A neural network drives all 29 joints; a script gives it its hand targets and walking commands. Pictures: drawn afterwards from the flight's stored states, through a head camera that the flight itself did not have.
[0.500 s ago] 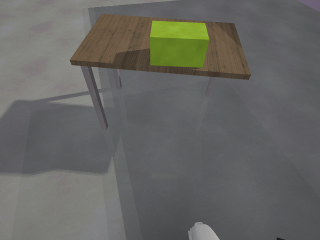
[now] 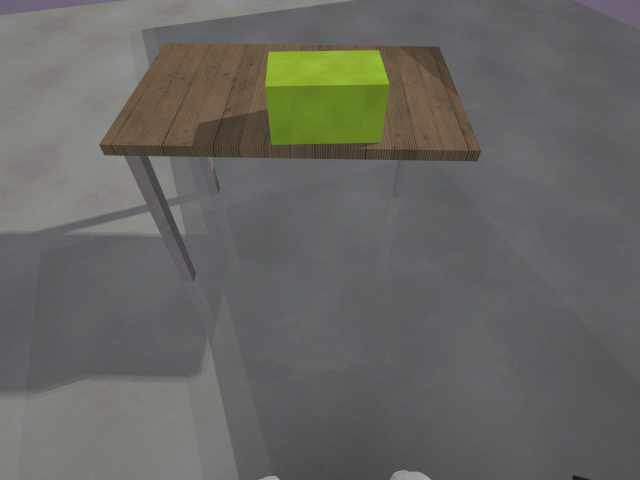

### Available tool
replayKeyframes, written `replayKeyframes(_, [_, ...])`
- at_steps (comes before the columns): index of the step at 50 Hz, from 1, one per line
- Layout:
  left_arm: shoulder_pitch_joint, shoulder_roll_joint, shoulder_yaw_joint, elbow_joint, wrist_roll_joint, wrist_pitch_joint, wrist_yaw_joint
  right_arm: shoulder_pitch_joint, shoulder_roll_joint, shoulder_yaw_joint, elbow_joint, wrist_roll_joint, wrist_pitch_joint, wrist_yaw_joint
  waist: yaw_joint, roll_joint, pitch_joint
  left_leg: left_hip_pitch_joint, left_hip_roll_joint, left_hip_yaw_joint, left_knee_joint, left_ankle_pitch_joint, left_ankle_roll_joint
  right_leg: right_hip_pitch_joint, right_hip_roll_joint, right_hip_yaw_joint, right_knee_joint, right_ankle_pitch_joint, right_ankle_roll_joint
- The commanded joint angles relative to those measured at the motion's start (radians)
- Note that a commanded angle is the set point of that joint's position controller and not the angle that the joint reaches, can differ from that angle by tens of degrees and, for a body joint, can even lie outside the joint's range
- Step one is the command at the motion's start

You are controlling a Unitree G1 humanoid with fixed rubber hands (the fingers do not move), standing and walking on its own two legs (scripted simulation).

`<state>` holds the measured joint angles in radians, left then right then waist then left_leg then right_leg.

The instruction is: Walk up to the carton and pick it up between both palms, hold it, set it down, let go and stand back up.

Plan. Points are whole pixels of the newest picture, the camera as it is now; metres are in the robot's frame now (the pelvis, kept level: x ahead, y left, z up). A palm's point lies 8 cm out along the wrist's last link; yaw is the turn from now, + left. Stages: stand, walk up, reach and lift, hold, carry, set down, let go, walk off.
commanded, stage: walk up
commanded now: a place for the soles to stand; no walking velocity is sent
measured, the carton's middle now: (325, 97) +0.96 +0.00 -0.03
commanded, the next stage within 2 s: none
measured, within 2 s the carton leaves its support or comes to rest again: neither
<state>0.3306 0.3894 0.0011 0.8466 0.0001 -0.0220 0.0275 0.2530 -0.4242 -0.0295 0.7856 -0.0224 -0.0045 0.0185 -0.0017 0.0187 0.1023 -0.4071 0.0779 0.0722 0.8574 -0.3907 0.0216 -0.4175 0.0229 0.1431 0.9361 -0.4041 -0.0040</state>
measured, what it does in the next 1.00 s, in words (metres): steps on the spot: right foot, then right foot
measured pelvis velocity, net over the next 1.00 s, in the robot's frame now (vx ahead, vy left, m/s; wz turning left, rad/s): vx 0.01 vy -0.01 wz -0.06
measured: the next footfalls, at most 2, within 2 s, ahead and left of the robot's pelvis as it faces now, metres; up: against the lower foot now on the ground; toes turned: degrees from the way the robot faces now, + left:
right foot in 0.32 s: +0.09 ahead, -0.18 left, +0.00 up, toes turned +6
right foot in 0.78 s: +0.07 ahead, -0.19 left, +0.00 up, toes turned +2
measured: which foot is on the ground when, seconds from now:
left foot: down 0.00-1.00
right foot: up 0.00-0.30, down 0.32-0.52, up 0.54-0.76, down 0.78-1.00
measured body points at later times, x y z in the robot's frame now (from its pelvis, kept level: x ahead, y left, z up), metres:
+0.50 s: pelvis +0.01 -0.01 +0.00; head +0.03 -0.01 +0.45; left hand +0.09 +0.30 -0.11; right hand +0.09 -0.33 -0.10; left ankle +0.04 +0.10 -0.70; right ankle +0.05 -0.18 -0.70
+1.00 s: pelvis +0.01 -0.01 +0.00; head +0.04 -0.01 +0.45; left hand +0.11 +0.29 -0.11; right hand +0.09 -0.34 -0.10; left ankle +0.05 +0.10 -0.70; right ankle +0.04 -0.18 -0.70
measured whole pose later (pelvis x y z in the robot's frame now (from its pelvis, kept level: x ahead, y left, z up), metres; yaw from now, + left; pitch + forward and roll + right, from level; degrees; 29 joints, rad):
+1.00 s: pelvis +0.01 -0.01 +0.00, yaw -4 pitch -3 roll -2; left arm 0.26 0.39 0.00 0.85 0.00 -0.04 0.03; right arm 0.25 -0.41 -0.03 0.79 -0.02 0.00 0.01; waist 0.00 0.02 0.10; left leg -0.38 0.07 0.06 0.83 -0.40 0.01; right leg -0.38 0.04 0.15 0.82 -0.40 0.01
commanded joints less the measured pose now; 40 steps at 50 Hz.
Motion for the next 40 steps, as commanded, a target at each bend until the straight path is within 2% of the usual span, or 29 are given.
replayKeyframes(1, [0.044, 0.255, 0.075, -0.017, -0.002, -0.015, 0.029, -0.014, -0.264, -0.123, -0.038, 0.006, -0.053, -0.032, -0.008, 0.111, -0.038, 0.262, 0.264, -0.396, -0.538, -0.028, 0.038, -0.280, -0.019, -0.016, 0.178, -0.046, -0.018])
replayKeyframes(4, [0.046, 0.230, 0.072, -0.015, 0.007, -0.024, 0.017, 0.051, -0.220, -0.111, -0.032, 0.010, -0.059, -0.036, -0.028, 0.118, -0.158, 0.468, 0.247, -0.267, -0.378, 0.535, 0.074, -0.279, -0.014, -0.058, 0.122, -0.066, -0.013])
replayKeyframes(6, [0.010, 0.218, 0.067, -0.029, 0.010, -0.023, 0.021, 0.058, -0.224, -0.115, -0.037, 0.013, -0.056, -0.036, -0.034, 0.099, -0.165, 0.468, 0.256, -0.239, -0.337, 0.647, 0.104, -0.247, -0.013, -0.070, 0.080, -0.083, -0.007])
replayKeyframes(7, [0.005, 0.217, 0.065, -0.036, 0.007, -0.021, 0.020, 0.059, -0.228, -0.115, -0.040, 0.010, -0.052, -0.037, -0.037, 0.118, -0.163, 0.468, 0.245, -0.218, -0.321, 0.653, 0.104, -0.242, -0.017, -0.083, 0.054, -0.082, -0.005])
replayKeyframes(10, [0.002, 0.216, 0.065, -0.037, 0.009, -0.029, 0.020, 0.035, -0.235, -0.114, -0.044, 0.012, -0.042, -0.036, -0.034, 0.124, -0.150, 0.372, 0.269, -0.209, -0.302, 0.592, 0.183, -0.174, -0.028, -0.146, -0.026, -0.106, -0.018])
replayKeyframes(11, [0.006, 0.220, 0.066, -0.041, 0.011, -0.033, 0.019, 0.014, -0.241, -0.114, -0.056, 0.010, -0.037, -0.032, -0.034, 0.131, -0.157, 0.345, 0.273, -0.209, -0.290, 0.545, 0.189, -0.133, -0.029, -0.159, -0.070, -0.114, -0.021])
replayKeyframes(12, [0.036, 0.213, 0.068, -0.032, 0.009, -0.042, 0.018, -0.017, -0.251, -0.115, -0.061, 0.010, -0.032, -0.029, -0.013, 0.136, -0.164, 0.309, 0.261, -0.173, -0.260, 0.504, 0.188, -0.076, -0.027, -0.173, -0.147, -0.073, -0.029])
replayKeyframes(14, [0.100, 0.218, 0.079, 0.009, 0.021, -0.057, 0.019, -0.070, -0.228, -0.101, -0.080, 0.015, -0.016, -0.019, 0.030, 0.108, -0.163, 0.139, 0.200, -0.099, -0.155, 0.348, 0.140, 0.138, 0.023, -0.156, -0.365, 0.081, -0.051])
replayKeyframes(15, [0.125, 0.255, 0.094, 0.017, 0.028, -0.062, 0.026, -0.058, -0.187, -0.089, -0.081, 0.016, -0.010, -0.021, 0.042, 0.010, -0.174, 0.060, 0.169, -0.080, -0.040, 0.244, 0.108, 0.215, 0.017, -0.049, -0.408, 0.116, -0.067])
replayKeyframes(16, [0.084, 0.335, 0.110, -0.003, 0.043, -0.063, 0.030, -0.058, -0.141, -0.073, -0.107, 0.028, -0.005, -0.021, 0.017, -0.207, -0.116, -0.114, 0.063, -0.014, 0.119, 0.062, 0.044, 0.204, -0.158, 0.317, -0.472, 0.241, -0.135])
replayKeyframes(17, [0.009, 0.360, 0.109, -0.034, 0.036, -0.062, 0.031, -0.076, -0.124, -0.062, -0.106, 0.026, 0.007, -0.022, -0.002, -0.200, -0.054, -0.197, -0.036, -0.090, 0.163, -0.250, 0.009, 0.125, -0.281, 0.617, -0.551, 0.203, -0.250])
replayKeyframes(18, [-0.009, 0.384, 0.113, -0.036, 0.028, -0.055, 0.030, -0.102, -0.177, -0.079, -0.101, 0.018, 0.013, -0.025, 0.008, -0.138, -0.043, -0.146, -0.036, -0.158, 0.200, -0.302, 0.008, 0.054, -0.312, 0.655, -0.548, 0.107, -0.307])
replayKeyframes(19, [-0.057, 0.365, 0.107, -0.039, 0.022, -0.053, 0.033, -0.084, -0.193, -0.085, -0.078, 0.022, 0.012, -0.025, -0.008, -0.163, -0.001, -0.128, -0.013, -0.159, 0.155, -0.248, 0.005, 0.032, -0.272, 0.592, -0.516, 0.111, -0.288])
replayKeyframes(20, [-0.057, 0.337, 0.098, -0.033, 0.024, -0.053, 0.033, -0.069, -0.203, -0.093, -0.066, 0.021, 0.005, -0.023, -0.009, -0.166, -0.003, -0.110, -0.021, -0.149, 0.100, -0.213, 0.015, 0.036, -0.232, 0.546, -0.496, 0.148, -0.265])
replayKeyframes(22, [-0.074, 0.317, 0.088, -0.046, 0.026, -0.040, 0.027, -0.015, -0.187, -0.097, -0.032, 0.020, -0.005, -0.019, -0.023, -0.233, -0.045, -0.009, -0.040, -0.107, -0.011, -0.150, 0.024, 0.029, -0.175, 0.437, -0.436, 0.225, -0.226])
replayKeyframes(24, [-0.147, 0.276, 0.068, -0.064, 0.020, -0.024, 0.019, 0.062, -0.164, -0.101, -0.002, 0.010, -0.022, -0.021, -0.085, -0.183, -0.093, 0.245, -0.054, -0.097, -0.266, -0.010, 0.043, -0.111, -0.118, 0.300, -0.318, 0.245, -0.159])
replayKeyframes(25, [-0.141, 0.198, 0.054, -0.076, 0.008, -0.020, 0.016, 0.097, -0.229, -0.115, 0.002, -0.005, -0.035, -0.027, -0.103, -0.008, -0.124, 0.332, 0.089, -0.280, -0.411, -0.108, 0.074, -0.222, -0.033, 0.152, -0.140, 0.185, -0.084])
replayKeyframes(26, [-0.111, 0.164, 0.046, -0.070, 0.005, -0.013, 0.020, 0.062, -0.295, -0.132, -0.007, -0.009, -0.042, -0.026, -0.081, 0.182, -0.099, 0.302, 0.285, -0.505, -0.587, -0.307, 0.107, -0.296, 0.084, -0.016, 0.013, -0.049, -0.045])
replayKeyframes(27, [-0.106, 0.251, 0.069, -0.048, 0.012, -0.010, 0.029, 0.029, -0.309, -0.134, -0.009, -0.002, -0.044, -0.024, -0.054, 0.091, -0.032, 0.216, 0.351, -0.557, -0.600, -0.281, 0.141, -0.272, 0.043, -0.005, 0.097, -0.124, -0.025])
replayKeyframes(28, [-0.067, 0.258, 0.072, -0.026, 0.013, -0.011, 0.024, -0.012, -0.283, -0.125, -0.016, 0.001, -0.045, -0.024, -0.027, 0.045, -0.036, 0.208, 0.332, -0.510, -0.580, -0.250, 0.141, -0.248, 0.022, -0.015, 0.121, -0.121, -0.027])
replayKeyframes(29, [-0.026, 0.254, 0.073, -0.015, 0.007, -0.017, 0.018, -0.040, -0.271, -0.117, -0.025, 0.003, -0.047, -0.026, -0.012, 0.058, -0.036, 0.219, 0.300, -0.438, -0.539, -0.178, 0.160, -0.228, 0.008, -0.034, 0.101, -0.116, -0.028])
replayKeyframes(31, [-0.002, 0.254, 0.077, -0.002, 0.015, -0.030, 0.009, -0.040, -0.255, -0.112, -0.036, 0.001, -0.050, -0.026, -0.014, 0.129, -0.102, 0.279, 0.278, -0.340, -0.453, 0.032, 0.170, -0.201, -0.014, -0.070, 0.069, -0.121, -0.029])
replayKeyframes(33, [-0.022, 0.248, 0.080, -0.019, 0.018, -0.034, 0.002, -0.011, -0.265, -0.115, -0.038, -0.005, -0.047, -0.023, -0.032, 0.122, -0.118, 0.277, 0.288, -0.319, -0.394, 0.158, 0.186, -0.160, -0.019, -0.109, -0.001, -0.160, -0.025])
replayKeyframes(34, [-0.016, 0.245, 0.081, -0.020, 0.013, -0.038, 0.004, -0.026, -0.261, -0.113, -0.041, 0.001, -0.042, -0.022, -0.021, 0.134, -0.114, 0.252, 0.290, -0.288, -0.371, 0.210, 0.186, -0.121, -0.016, -0.128, -0.048, -0.135, -0.029])
replayKeyframes(36, [0.057, 0.227, 0.079, 0.010, 0.013, -0.052, 0.008, -0.098, -0.252, -0.108, -0.056, 0.008, -0.026, -0.018, 0.033, 0.104, -0.147, 0.149, 0.220, -0.156, -0.255, 0.204, 0.136, 0.071, 0.009, -0.152, -0.278, 0.019, -0.046])
replayKeyframes(37, [0.084, 0.235, 0.086, 0.013, 0.019, -0.061, 0.014, -0.097, -0.223, -0.094, -0.064, 0.009, -0.020, -0.018, 0.040, 0.085, -0.142, 0.104, 0.178, -0.105, -0.154, 0.242, 0.100, 0.124, 0.028, -0.104, -0.351, 0.115, -0.059])
replayKeyframes(38, [0.076, 0.274, 0.097, 0.010, 0.030, -0.065, 0.020, -0.083, -0.176, -0.083, -0.070, 0.015, -0.015, -0.018, 0.024, -0.049, -0.142, 0.030, 0.106, -0.045, -0.006, 0.170, 0.065, 0.151, -0.038, 0.092, -0.402, 0.186, -0.081])
replayKeyframes(39, [0.021, 0.335, 0.105, -0.018, 0.038, -0.072, 0.022, -0.099, -0.126, -0.068, -0.097, 0.025, -0.007, -0.015, 0.005, -0.176, -0.090, -0.139, -0.024, -0.021, 0.107, -0.058, -0.001, 0.168, -0.207, 0.490, -0.505, 0.231, -0.172])
replayKeyframes(40, [0.022, 0.363, 0.107, -0.018, 0.031, -0.069, 0.025, -0.128, -0.162, -0.072, -0.095, 0.020, 0.008, -0.022, 0.020, -0.156, -0.083, -0.169, -0.039, -0.141, 0.121, -0.293, 0.003, 0.152, -0.264, 0.641, -0.527, 0.209, -0.259])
